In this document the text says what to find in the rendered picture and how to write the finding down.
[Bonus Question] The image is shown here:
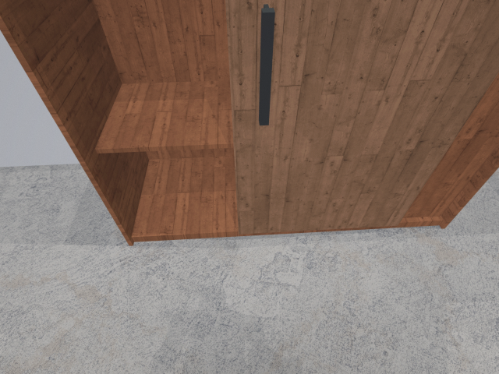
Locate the wardrobe door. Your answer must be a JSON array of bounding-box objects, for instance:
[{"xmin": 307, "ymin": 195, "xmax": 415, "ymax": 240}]
[
  {"xmin": 403, "ymin": 73, "xmax": 499, "ymax": 218},
  {"xmin": 225, "ymin": 0, "xmax": 499, "ymax": 235}
]

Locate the handle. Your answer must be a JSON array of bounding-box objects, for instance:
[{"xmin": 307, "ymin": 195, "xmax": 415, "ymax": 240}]
[{"xmin": 259, "ymin": 4, "xmax": 275, "ymax": 125}]

